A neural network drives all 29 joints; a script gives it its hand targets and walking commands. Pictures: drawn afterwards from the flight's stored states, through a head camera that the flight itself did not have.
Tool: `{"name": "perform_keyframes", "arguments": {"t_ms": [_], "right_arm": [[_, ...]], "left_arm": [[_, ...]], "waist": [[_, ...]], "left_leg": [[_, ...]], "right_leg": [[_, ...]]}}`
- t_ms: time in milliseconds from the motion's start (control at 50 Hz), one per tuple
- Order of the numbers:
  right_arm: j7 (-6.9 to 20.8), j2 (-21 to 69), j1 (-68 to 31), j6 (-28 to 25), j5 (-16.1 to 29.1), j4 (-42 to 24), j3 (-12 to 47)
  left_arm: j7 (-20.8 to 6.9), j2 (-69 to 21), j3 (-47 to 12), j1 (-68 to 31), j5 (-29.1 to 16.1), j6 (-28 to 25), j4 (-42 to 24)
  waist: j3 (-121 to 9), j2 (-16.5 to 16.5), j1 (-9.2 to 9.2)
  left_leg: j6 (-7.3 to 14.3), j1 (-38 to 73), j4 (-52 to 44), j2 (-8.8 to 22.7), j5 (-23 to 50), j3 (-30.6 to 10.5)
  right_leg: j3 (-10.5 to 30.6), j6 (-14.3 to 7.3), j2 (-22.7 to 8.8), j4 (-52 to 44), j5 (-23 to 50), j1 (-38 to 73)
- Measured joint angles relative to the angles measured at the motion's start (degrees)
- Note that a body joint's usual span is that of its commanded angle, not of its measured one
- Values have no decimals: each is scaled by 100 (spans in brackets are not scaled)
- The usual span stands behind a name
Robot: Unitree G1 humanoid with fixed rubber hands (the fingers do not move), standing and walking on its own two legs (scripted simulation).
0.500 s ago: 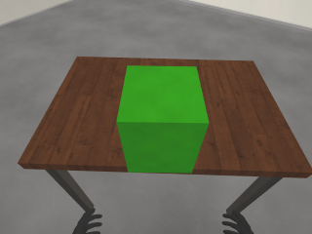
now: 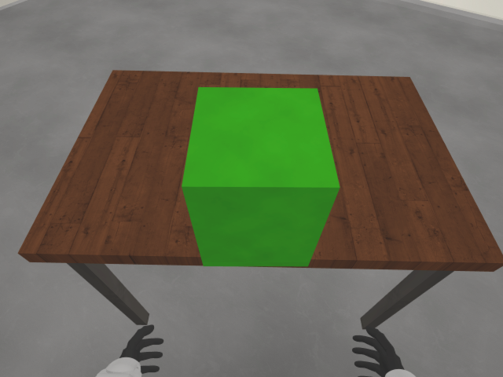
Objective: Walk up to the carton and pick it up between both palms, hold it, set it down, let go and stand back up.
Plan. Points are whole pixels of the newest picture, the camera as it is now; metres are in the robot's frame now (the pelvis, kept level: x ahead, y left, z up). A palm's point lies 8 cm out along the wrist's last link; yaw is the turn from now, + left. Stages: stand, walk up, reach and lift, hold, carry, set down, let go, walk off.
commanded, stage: let go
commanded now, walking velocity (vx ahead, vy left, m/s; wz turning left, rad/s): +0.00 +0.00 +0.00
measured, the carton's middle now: (256, 182) +0.44 +0.02 +0.03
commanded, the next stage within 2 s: stand in 0.88 s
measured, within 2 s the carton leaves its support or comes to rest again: neither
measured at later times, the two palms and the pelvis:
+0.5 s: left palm (122, 374) +0.16 +0.22 -0.10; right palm (407, 374) +0.16 -0.23 -0.10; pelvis -0.01 +0.00 +0.00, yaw +1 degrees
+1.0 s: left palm out of the picture +0.09 +0.24 -0.10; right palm out of the picture +0.10 -0.21 -0.12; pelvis -0.01 +0.00 +0.00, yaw +0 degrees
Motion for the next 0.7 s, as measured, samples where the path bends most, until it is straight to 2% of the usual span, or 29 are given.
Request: {"name": "perform_keyframes", "arguments": {"t_ms": [280, 420, 580, 700], "right_arm": [[65, -42, -353, -49, -46, 530, -79], [179, -174, -177, -617, -156, 461, -162], [282, -250, -152, -1096, -240, 930, -253], [322, -83, -52, -1471, -371, 968, -296]], "left_arm": [[-33, -19, 161, -211, 107, 186, 202], [13, 110, 36, 142, 70, -373, -213], [37, 132, 46, 347, 113, -843, 144], [98, 131, 28, 596, 94, -1272, 117]], "waist": [[31, -11, -76], [-40, -45, -53], [-235, -86, -71], [-248, -91, -47]], "left_leg": [[-5, -229, 253, 18, -75, -57], [1, -163, 290, 27, -101, -63], [8, -22, 289, -8, -84, -131], [26, 74, 291, -33, -50, -148]], "right_leg": [[-62, -19, 7, 234, -83, -205], [-66, -28, 15, 267, -110, -136], [-134, -32, -18, 271, -128, 31], [-153, -32, -43, 292, -111, 127]]}}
